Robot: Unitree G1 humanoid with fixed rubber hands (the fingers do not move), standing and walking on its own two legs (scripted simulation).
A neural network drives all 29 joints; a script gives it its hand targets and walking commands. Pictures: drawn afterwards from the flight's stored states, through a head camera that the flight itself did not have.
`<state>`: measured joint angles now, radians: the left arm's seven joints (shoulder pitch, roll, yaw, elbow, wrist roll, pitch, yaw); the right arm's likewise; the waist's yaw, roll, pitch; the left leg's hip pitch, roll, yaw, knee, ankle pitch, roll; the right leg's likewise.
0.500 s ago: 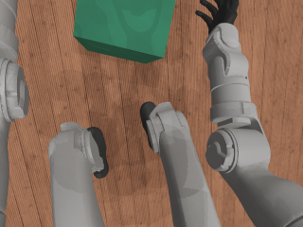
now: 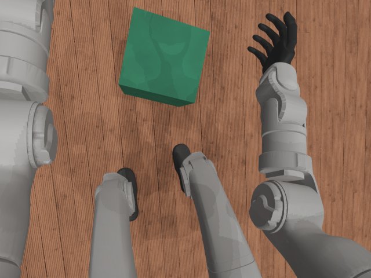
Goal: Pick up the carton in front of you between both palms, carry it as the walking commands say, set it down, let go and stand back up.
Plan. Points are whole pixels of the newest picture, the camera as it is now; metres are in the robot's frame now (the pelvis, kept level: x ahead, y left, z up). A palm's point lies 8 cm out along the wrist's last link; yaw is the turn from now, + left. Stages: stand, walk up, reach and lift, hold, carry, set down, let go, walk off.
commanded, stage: set down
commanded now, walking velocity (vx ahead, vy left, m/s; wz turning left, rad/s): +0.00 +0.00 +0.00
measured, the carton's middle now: (161, 67) +0.53 -0.09 -0.46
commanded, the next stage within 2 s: let go in 0.10 s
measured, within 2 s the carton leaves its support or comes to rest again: neither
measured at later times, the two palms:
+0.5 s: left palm out of the picture +0.47 +0.15 +0.01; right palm (330, 97) +0.37 -0.24 +0.02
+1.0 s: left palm out of the picture +0.35 +0.18 +0.09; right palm out of the picture +0.27 -0.26 +0.12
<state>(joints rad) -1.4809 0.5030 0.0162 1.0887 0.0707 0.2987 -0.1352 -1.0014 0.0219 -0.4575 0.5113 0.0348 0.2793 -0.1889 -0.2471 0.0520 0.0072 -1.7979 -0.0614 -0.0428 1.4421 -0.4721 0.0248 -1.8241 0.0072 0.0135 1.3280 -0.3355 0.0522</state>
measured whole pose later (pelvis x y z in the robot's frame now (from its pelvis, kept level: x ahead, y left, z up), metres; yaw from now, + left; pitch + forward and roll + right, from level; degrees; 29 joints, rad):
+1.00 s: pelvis +0.11 -0.03 +0.18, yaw +0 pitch +10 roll +0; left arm 0.00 0.19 0.10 0.55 0.04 0.02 0.04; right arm 0.19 -0.20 0.01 0.37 0.06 0.04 0.07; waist -0.10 -0.04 0.03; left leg -0.38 -0.01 -0.05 0.55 -0.34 -0.01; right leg -0.46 0.04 0.04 0.55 -0.26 -0.01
